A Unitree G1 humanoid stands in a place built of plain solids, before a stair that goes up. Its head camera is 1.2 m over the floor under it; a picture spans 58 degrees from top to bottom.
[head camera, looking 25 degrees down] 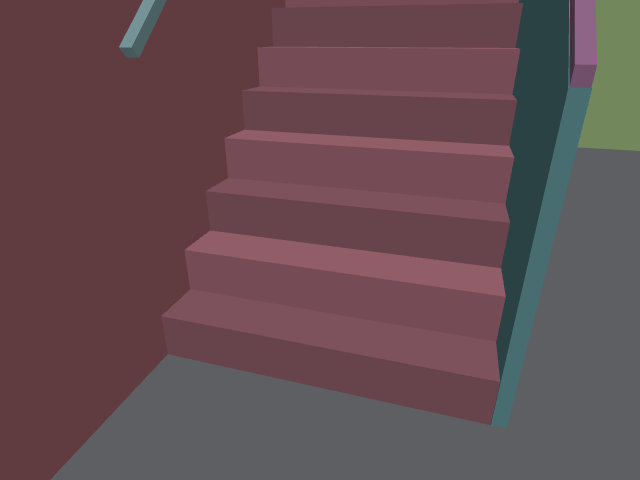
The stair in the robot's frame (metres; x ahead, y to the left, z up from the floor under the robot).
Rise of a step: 0.19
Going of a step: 0.21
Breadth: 1.28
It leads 17 degrees to the right of straight ahead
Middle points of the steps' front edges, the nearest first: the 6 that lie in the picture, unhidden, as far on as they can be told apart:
1.26 0.03 0.19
1.46 -0.04 0.39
1.67 -0.10 0.58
1.87 -0.16 0.77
2.08 -0.22 0.97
2.28 -0.28 1.16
